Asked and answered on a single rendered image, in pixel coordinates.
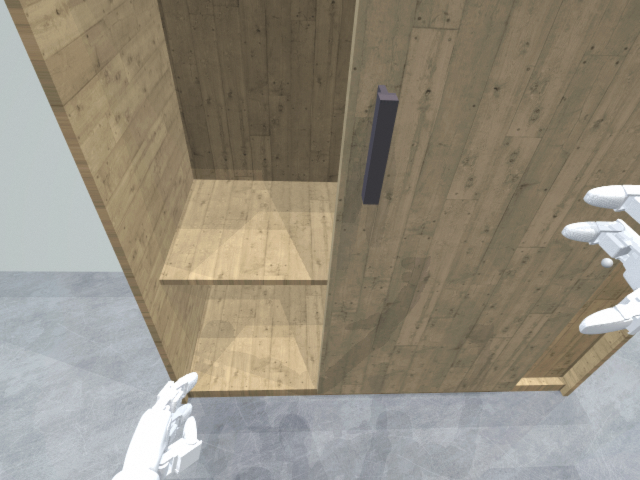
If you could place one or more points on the left robot hand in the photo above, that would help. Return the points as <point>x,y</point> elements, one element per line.
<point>157,429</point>

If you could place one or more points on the wardrobe door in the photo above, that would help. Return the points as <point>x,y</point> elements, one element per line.
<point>509,112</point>
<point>571,345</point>

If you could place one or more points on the right robot hand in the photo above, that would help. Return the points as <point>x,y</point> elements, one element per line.
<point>620,242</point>

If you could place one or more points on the handle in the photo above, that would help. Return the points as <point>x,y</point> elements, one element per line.
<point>381,134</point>

